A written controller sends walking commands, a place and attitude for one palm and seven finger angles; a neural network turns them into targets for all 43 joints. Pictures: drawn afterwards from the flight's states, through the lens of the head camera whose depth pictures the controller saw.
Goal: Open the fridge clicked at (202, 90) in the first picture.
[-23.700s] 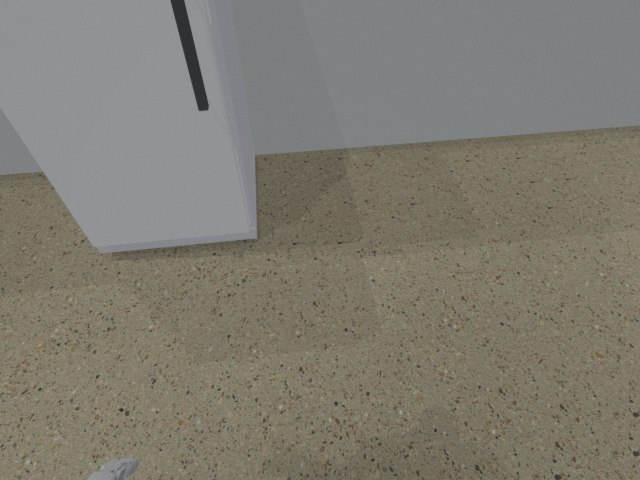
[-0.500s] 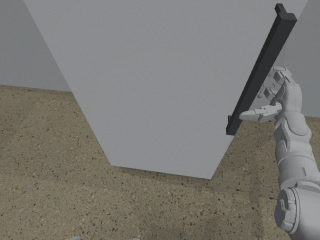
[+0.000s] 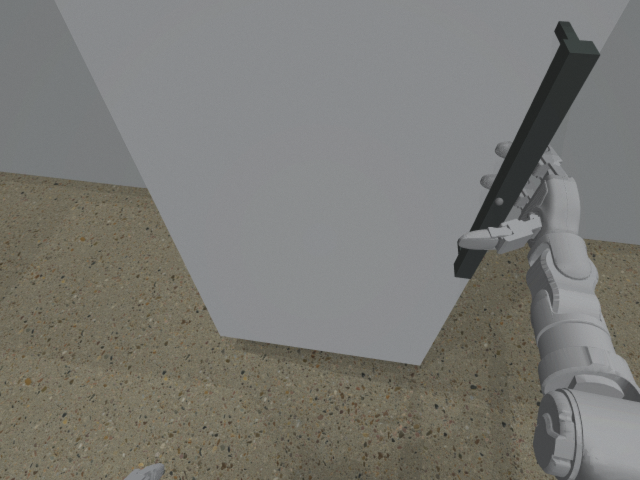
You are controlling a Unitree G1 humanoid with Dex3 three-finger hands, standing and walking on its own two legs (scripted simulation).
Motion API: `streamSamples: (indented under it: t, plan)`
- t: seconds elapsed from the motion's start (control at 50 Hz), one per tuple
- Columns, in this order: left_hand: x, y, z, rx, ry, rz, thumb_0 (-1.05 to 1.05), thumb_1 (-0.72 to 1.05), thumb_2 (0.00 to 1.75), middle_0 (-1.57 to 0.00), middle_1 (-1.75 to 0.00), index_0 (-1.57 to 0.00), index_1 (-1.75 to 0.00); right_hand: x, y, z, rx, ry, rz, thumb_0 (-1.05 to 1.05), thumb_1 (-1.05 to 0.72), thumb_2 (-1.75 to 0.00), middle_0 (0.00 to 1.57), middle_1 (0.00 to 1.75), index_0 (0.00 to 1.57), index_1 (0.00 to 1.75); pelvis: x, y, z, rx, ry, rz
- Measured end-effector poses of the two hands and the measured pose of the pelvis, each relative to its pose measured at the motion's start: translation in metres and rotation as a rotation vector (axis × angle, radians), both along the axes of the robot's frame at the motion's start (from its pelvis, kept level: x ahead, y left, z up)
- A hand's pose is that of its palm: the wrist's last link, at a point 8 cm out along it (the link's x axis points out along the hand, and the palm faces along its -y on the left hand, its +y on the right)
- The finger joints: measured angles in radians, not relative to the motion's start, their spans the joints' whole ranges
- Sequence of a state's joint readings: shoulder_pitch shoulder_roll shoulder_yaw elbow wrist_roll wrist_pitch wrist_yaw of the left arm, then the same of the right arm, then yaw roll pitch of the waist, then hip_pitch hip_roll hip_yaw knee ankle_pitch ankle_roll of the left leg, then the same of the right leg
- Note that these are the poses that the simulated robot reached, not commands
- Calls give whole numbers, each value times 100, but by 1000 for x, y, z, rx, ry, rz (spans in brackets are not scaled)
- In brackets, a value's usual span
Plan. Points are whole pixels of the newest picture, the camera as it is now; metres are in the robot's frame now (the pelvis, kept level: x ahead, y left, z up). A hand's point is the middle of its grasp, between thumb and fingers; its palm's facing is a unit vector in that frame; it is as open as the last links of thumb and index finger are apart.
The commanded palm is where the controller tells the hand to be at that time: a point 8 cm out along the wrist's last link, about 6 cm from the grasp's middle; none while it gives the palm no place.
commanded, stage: slide the fingers in behind the handle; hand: right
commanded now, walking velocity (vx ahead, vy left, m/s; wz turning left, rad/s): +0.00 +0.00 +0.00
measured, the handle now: (501, 179) +0.49 -0.17 +0.12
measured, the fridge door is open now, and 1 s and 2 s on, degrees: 0 0 0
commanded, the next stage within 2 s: grip the handle and tug to test in 0.70 s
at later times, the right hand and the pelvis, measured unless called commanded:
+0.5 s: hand (489, 199) +0.45 -0.15 +0.12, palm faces +0.03 +1.00 +0.00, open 14.0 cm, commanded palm +0.42 -0.19 +0.12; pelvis +0.00 +0.01 +0.00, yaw +0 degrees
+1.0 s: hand (488, 200) +0.45 -0.15 +0.12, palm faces +0.04 +1.00 +0.00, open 13.1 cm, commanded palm +0.42 -0.19 +0.12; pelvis +0.00 +0.00 +0.00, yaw +0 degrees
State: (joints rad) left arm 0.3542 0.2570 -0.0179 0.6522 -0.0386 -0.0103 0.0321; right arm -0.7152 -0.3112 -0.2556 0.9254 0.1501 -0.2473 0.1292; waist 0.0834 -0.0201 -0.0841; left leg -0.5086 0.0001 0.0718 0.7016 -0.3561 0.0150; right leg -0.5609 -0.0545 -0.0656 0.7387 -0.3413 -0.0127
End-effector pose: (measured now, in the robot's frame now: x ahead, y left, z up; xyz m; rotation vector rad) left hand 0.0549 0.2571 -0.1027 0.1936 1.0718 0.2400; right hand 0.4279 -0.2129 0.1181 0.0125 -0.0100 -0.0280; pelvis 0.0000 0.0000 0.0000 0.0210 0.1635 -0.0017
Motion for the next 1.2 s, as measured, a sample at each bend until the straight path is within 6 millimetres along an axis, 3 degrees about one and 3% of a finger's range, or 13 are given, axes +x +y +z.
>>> streamSamples:
  t: [0.3, 0.88, 1.02, 1.2]
  plan:
    - [-8, 6, -2, -12, 15, 10, 1, 91, 90, -20, -30, -21, -30, -2, 14, 3, -6, -4, -6, -1, 50, -30, 30, 120, 30, 120, -2, 6, 2, -6, -7, 2]
    - [-6, 2, -1, -9, 7, 5, 1, 91, 90, -20, -30, -21, -30, -3, 15, 4, -13, -13, -7, -1, 49, -31, 30, 120, 30, 120, -4, 3, 2, -5, -10, 1]
    - [-6, 0, -3, -16, 13, 1, 1, 91, 90, -20, -30, -21, -30, -3, 15, 4, -16, -11, -11, -1, 33, -38, 32, 122, 32, 122, -4, 2, 2, -5, -9, -1]
    - [-7, 0, -4, -20, 17, 0, 1, 91, 90, -20, -30, -21, -30, -4, 15, 4, -16, -14, -21, -1, -4, -53, 36, 128, 36, 128, -3, 2, 2, -5, -9, -1]
